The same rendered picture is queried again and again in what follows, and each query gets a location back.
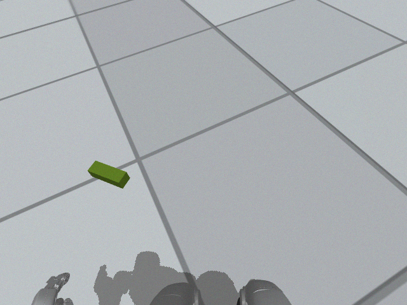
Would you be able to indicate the carton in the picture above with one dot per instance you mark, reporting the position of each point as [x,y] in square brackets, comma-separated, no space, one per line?
[109,174]

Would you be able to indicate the left robot hand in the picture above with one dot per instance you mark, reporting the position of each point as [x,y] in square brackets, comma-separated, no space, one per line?
[48,295]

